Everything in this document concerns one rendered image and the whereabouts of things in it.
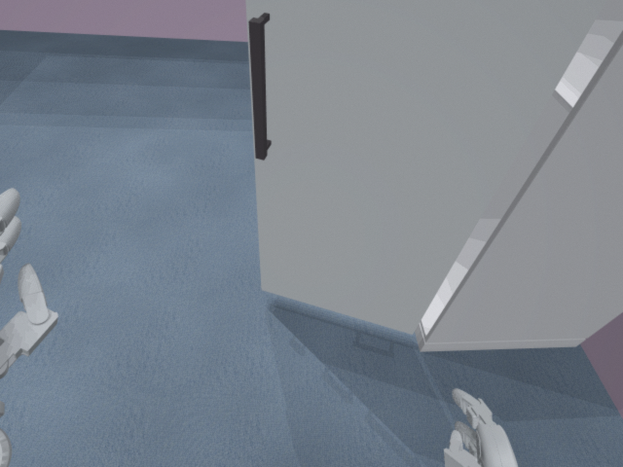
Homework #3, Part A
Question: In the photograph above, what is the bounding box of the handle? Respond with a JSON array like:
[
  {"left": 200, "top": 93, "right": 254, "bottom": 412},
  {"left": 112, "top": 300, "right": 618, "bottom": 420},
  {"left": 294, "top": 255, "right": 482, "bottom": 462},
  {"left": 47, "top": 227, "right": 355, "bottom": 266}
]
[{"left": 249, "top": 13, "right": 272, "bottom": 160}]

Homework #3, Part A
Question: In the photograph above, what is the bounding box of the robot right hand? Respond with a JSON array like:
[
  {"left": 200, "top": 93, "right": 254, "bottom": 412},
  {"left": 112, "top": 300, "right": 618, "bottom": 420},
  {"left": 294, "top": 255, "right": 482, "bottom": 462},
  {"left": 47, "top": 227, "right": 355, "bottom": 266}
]
[{"left": 444, "top": 388, "right": 518, "bottom": 467}]

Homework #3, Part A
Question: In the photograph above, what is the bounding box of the fridge door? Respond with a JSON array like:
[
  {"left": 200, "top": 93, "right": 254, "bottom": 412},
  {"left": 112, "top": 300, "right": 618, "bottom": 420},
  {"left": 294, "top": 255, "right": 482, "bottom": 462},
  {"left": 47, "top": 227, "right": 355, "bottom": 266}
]
[{"left": 245, "top": 0, "right": 606, "bottom": 335}]

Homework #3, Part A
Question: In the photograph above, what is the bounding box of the robot left hand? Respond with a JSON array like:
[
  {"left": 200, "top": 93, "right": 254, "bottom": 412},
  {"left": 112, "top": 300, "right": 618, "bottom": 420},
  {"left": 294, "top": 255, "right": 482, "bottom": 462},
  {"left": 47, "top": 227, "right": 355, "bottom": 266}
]
[{"left": 0, "top": 188, "right": 58, "bottom": 379}]

